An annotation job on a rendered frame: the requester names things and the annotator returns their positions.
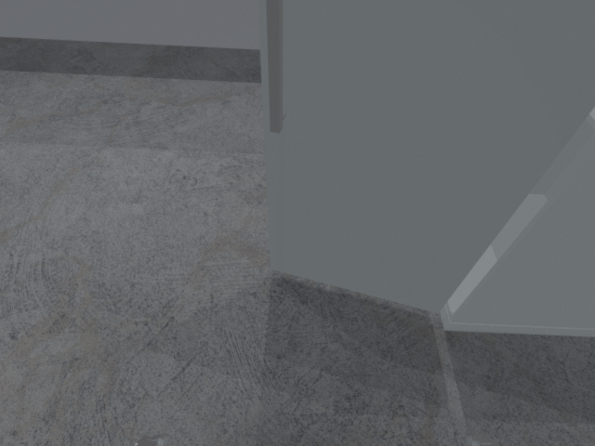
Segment handle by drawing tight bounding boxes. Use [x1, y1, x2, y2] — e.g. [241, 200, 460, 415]
[266, 0, 285, 134]

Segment fridge door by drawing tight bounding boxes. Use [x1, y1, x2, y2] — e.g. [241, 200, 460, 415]
[258, 0, 595, 313]

